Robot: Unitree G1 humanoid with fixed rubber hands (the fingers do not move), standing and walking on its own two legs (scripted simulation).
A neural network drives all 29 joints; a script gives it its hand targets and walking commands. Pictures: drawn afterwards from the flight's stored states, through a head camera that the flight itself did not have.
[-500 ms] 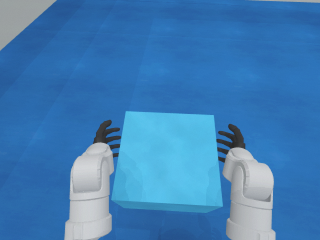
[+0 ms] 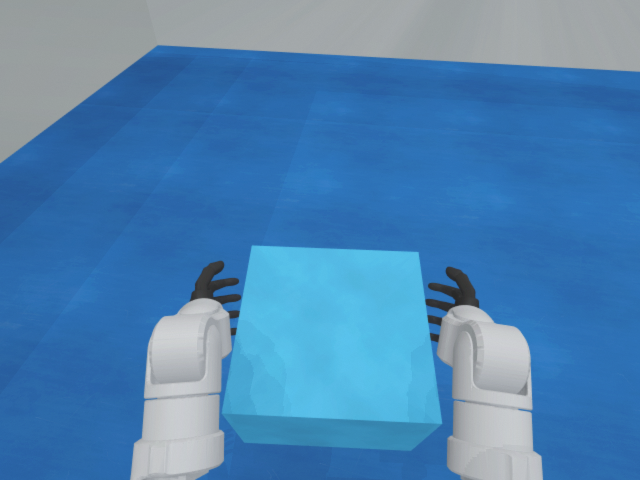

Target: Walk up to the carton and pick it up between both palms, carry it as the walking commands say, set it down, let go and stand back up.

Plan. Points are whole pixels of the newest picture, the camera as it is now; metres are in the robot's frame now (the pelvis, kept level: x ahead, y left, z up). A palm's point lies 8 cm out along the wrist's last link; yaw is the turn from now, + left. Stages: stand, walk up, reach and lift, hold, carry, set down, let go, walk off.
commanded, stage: carry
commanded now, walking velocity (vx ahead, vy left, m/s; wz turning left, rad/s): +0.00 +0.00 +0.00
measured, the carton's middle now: (330, 347) +0.30 -0.01 +0.00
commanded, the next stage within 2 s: none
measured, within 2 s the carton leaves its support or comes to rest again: neither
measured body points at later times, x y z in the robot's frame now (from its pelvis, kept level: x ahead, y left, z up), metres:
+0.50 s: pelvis +0.01 +0.03 +0.00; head -0.01 +0.03 +0.45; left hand +0.30 +0.19 +0.08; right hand +0.31 -0.12 +0.08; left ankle +0.01 +0.13 -0.74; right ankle +0.08 -0.04 -0.74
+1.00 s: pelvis +0.04 +0.05 +0.00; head +0.02 +0.05 +0.45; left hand +0.33 +0.20 +0.08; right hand +0.33 -0.11 +0.08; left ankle +0.01 +0.13 -0.74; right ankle +0.08 -0.04 -0.74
